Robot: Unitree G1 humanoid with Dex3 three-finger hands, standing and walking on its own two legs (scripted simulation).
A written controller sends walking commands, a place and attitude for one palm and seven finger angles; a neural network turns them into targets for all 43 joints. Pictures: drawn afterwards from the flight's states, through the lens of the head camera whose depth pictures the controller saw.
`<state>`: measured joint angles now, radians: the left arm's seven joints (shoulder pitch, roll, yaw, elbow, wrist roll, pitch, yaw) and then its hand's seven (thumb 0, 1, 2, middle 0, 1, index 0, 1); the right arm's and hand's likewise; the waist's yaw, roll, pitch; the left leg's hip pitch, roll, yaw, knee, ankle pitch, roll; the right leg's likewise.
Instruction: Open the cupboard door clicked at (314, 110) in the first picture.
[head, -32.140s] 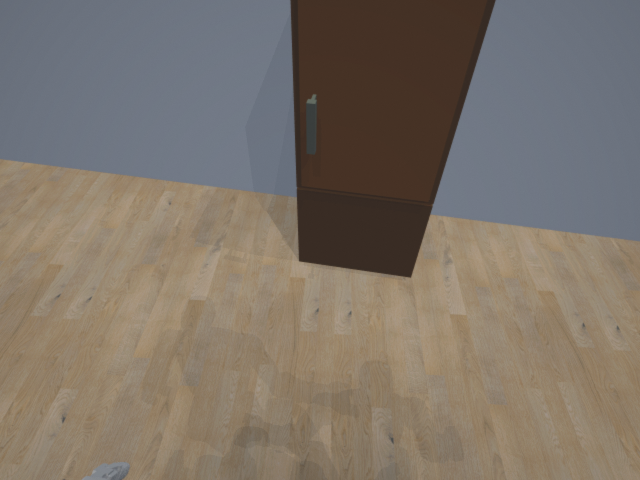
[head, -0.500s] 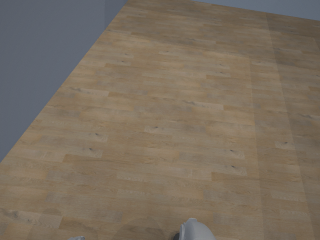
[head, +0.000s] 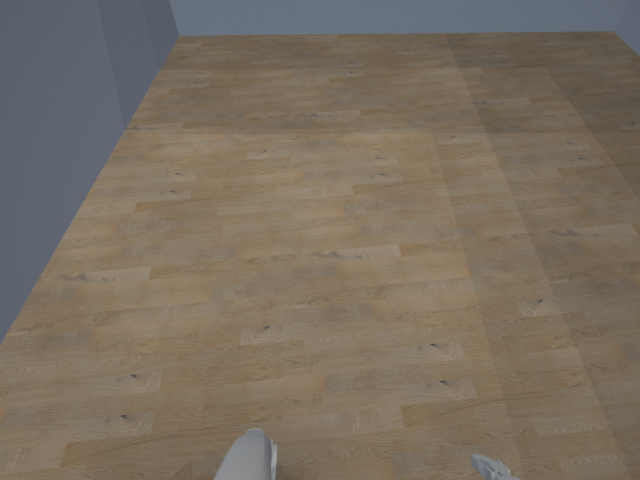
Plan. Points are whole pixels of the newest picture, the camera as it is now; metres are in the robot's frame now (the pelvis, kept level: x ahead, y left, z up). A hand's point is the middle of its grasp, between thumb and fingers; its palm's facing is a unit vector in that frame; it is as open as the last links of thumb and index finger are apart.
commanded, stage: walk to a spot facing it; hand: left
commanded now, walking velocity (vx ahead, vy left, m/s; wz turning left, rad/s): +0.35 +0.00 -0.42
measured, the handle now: out of the picture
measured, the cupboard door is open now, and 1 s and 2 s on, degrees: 41 41 41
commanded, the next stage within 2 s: turn to face it in 0.40 s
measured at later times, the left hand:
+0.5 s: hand (237, 321) +0.39 +0.19 -0.16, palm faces -0.26 -0.94 -0.23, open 7.4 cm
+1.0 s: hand (281, 300) +0.46 +0.13 -0.19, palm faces -0.09 -0.99 -0.13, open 7.3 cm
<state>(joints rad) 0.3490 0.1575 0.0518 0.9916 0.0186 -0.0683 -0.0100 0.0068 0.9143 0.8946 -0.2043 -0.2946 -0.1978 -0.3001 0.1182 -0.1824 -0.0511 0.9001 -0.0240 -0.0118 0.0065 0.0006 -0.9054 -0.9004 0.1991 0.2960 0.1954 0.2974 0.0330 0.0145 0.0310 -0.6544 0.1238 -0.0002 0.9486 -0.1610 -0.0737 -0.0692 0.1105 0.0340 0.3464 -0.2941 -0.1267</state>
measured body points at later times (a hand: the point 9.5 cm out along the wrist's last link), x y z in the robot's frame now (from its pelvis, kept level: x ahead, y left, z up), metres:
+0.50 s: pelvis +0.23 +0.02 +0.00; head +0.27 +0.01 +0.44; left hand +0.40 +0.24 -0.14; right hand +0.16 -0.22 -0.15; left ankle +0.21 +0.14 -0.74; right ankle +0.29 -0.13 -0.69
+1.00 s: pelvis +0.33 -0.02 -0.02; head +0.36 +0.00 +0.43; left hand +0.46 +0.18 -0.18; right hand +0.31 -0.25 -0.16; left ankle +0.34 +0.08 -0.74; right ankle +0.29 -0.14 -0.70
